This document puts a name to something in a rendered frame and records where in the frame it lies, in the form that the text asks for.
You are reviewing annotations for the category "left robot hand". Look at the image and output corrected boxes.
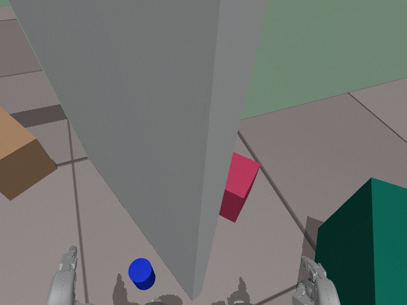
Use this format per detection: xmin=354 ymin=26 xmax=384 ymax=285
xmin=46 ymin=246 xmax=94 ymax=305

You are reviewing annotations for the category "right robot hand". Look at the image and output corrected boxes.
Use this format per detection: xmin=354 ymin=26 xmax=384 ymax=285
xmin=292 ymin=256 xmax=341 ymax=305

